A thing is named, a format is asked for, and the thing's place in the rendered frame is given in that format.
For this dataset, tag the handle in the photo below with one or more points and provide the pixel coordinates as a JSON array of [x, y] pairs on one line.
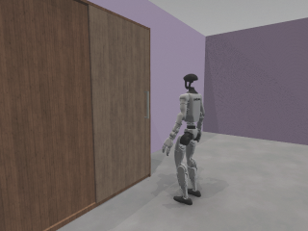
[[147, 104]]

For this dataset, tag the robot foot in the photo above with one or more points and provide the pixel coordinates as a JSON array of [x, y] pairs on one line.
[[196, 193], [180, 199]]

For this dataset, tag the right robot forearm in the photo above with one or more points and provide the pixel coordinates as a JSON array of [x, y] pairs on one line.
[[199, 123]]

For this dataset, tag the robot left upper arm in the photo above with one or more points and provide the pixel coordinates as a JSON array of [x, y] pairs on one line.
[[184, 98]]

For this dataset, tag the robot left foot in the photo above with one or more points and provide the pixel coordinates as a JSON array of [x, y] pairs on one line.
[[180, 199]]

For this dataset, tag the robot right hand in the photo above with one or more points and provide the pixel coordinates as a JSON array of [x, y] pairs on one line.
[[200, 132]]

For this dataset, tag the wardrobe door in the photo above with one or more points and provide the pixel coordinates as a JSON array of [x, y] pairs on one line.
[[46, 146], [119, 77]]

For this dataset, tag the robot left hand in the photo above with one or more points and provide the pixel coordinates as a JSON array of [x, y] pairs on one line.
[[168, 143]]

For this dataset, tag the robot right upper arm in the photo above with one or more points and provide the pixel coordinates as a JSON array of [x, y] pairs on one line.
[[202, 112]]

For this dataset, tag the robot right foot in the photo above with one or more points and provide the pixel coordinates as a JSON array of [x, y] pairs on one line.
[[196, 193]]

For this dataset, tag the left robot forearm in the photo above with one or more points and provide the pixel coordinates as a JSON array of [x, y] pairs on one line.
[[176, 126]]

